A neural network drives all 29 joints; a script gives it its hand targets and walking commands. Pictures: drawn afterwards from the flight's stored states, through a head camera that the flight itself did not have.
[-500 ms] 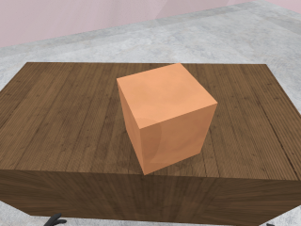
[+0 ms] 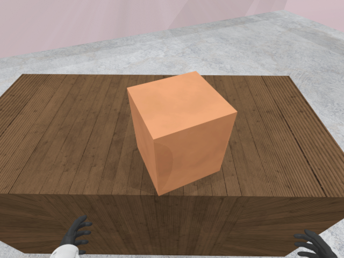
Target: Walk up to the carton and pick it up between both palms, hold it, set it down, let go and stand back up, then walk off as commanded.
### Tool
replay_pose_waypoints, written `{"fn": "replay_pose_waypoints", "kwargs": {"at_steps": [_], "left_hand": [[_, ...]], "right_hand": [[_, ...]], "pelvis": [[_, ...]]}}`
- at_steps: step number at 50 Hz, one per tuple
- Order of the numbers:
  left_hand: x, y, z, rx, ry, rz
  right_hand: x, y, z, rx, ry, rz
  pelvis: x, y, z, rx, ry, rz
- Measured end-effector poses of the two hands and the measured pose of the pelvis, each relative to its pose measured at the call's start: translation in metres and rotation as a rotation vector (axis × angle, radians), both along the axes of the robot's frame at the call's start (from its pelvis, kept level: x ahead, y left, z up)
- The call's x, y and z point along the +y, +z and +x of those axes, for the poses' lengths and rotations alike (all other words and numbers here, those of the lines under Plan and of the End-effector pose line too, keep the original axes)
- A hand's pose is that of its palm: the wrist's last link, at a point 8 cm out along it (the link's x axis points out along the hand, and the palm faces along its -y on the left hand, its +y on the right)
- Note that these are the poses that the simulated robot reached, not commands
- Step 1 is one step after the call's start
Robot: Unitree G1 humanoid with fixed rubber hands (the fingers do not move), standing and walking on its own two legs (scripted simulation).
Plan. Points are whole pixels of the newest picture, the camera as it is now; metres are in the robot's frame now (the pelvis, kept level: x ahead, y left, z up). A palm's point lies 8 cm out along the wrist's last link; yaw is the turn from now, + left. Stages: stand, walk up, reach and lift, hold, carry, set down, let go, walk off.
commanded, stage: reach and lift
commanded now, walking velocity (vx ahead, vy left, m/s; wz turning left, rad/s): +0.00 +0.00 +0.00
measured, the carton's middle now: (177, 133) +0.46 +0.01 +0.03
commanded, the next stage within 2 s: none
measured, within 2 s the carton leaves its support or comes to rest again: neither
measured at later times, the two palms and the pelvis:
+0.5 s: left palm (79, 246) +0.17 +0.22 -0.02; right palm (331, 256) +0.16 -0.31 -0.02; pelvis +0.00 +0.00 +0.01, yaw +0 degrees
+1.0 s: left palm (95, 239) +0.18 +0.18 +0.01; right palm (336, 238) +0.19 -0.31 +0.01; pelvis +0.01 -0.01 +0.01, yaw +0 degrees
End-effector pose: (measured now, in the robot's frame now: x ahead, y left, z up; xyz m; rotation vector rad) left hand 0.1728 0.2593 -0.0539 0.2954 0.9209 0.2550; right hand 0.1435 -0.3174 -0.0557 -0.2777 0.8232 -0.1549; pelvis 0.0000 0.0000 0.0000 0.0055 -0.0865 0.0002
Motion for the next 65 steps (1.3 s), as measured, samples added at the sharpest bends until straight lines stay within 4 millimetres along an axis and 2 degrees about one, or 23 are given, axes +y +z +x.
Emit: {"fn": "replay_pose_waypoints", "kwargs": {"at_steps": [5, 19, 29, 38, 44, 56, 65], "left_hand": [[0.000, 0.010, -0.001, -0.051, 0.012, 0.007], [-0.030, 0.025, -0.002, -0.182, 0.021, -0.049], [-0.040, 0.041, 0.001, -0.292, 0.046, -0.051], [-0.056, 0.054, 0.003, -0.391, 0.064, -0.076], [-0.069, 0.060, 0.000, -0.449, 0.083, -0.100], [-0.089, 0.077, 0.007, -0.572, 0.121, -0.128], [-0.105, 0.103, 0.020, -0.679, 0.127, -0.165]], "right_hand": [[0.001, 0.008, 0.001, -0.017, 0.029, 0.009], [0.010, 0.027, 0.010, -0.112, 0.073, 0.084], [0.011, 0.037, 0.022, -0.174, 0.104, 0.126], [0.012, 0.047, 0.035, -0.243, 0.149, 0.161], [0.004, 0.056, 0.038, -0.278, 0.161, 0.167], [0.004, 0.073, 0.045, -0.359, 0.207, 0.193], [0.008, 0.085, 0.060, -0.431, 0.231, 0.225]], "pelvis": [[-0.003, 0.001, -0.003, 0.008, 0.001, 0.002], [-0.005, 0.006, 0.000, 0.012, -0.001, 0.006], [-0.005, 0.007, 0.008, 0.034, -0.008, 0.004], [-0.005, 0.007, 0.014, 0.051, -0.007, 0.002], [-0.007, 0.007, 0.015, 0.065, -0.010, 0.001], [-0.010, 0.004, 0.008, 0.077, -0.008, 0.001], [-0.009, 0.003, 0.005, 0.081, -0.014, 0.002]]}}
